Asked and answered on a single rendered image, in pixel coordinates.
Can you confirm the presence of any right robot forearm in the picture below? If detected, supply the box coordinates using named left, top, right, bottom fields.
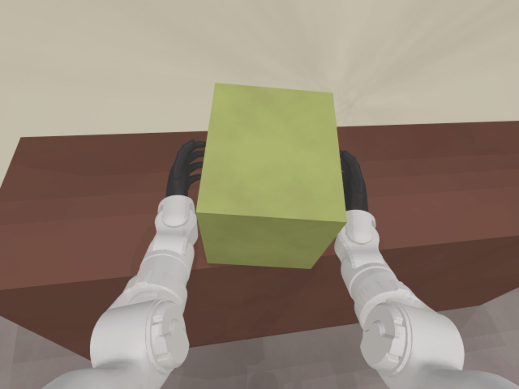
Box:
left=334, top=210, right=465, bottom=365

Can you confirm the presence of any pedestal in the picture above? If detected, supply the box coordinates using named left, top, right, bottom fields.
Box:
left=0, top=121, right=519, bottom=361

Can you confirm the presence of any right robot upper arm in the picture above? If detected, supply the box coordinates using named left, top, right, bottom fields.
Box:
left=360, top=301, right=519, bottom=389

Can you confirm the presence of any left robot hand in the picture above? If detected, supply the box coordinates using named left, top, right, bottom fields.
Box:
left=165, top=139, right=206, bottom=197

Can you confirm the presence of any left robot forearm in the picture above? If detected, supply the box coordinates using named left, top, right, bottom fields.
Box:
left=90, top=195, right=198, bottom=361

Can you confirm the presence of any left robot upper arm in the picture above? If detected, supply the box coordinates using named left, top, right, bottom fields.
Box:
left=41, top=298, right=189, bottom=389

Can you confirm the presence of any right robot hand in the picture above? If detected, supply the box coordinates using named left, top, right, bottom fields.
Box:
left=339, top=150, right=368, bottom=212

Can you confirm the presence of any carton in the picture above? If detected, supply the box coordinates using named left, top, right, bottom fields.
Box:
left=196, top=83, right=347, bottom=269

